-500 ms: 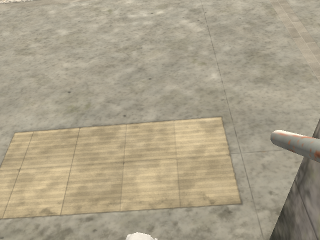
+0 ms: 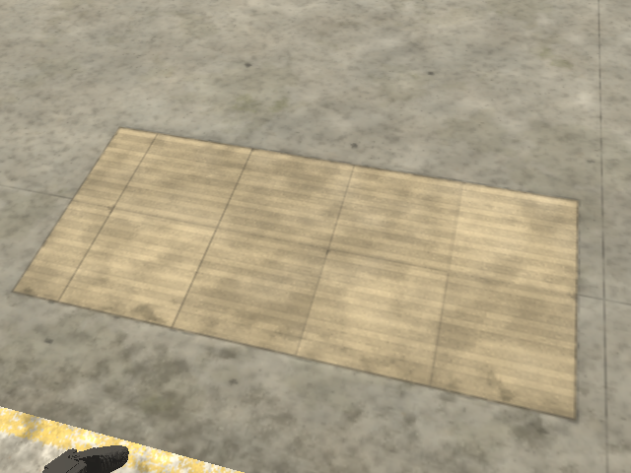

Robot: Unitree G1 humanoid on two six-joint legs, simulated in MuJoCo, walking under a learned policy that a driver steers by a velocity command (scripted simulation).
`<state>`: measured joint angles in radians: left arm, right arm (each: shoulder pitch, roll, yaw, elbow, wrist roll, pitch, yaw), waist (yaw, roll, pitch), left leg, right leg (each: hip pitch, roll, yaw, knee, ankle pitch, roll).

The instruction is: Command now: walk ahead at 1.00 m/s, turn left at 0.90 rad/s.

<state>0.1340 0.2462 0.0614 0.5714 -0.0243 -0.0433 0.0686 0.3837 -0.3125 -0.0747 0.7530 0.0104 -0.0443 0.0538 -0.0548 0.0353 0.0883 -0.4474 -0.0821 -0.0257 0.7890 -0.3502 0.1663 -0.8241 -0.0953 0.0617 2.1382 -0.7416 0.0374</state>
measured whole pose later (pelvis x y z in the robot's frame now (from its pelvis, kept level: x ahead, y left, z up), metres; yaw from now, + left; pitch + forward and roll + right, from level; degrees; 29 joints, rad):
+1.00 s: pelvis +0.66 +0.11 -0.46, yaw +36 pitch -4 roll +7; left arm 0.09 0.15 0.00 0.62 -0.08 0.02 0.04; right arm 0.56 -0.17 -0.06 1.03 -0.03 -0.10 -0.06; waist -0.08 -0.04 0.03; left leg -0.28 -0.02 0.17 0.92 -0.57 0.00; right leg -0.99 -0.12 0.23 1.56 -0.22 0.06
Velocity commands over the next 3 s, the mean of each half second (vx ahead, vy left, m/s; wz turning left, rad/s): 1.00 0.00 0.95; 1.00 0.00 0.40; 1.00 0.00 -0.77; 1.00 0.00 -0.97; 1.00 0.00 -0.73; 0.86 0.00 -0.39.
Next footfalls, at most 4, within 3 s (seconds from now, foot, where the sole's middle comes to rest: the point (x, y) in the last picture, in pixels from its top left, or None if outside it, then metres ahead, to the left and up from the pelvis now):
0.28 right None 0.22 -0.27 -0.96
0.84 left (256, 466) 0.57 0.22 -1.17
1.14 right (293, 303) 1.06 0.10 -1.17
1.54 left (193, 232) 1.38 0.44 -1.17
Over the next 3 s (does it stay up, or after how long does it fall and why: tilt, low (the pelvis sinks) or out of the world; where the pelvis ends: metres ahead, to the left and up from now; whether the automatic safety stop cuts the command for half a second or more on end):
stays up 2.43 -0.07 -0.41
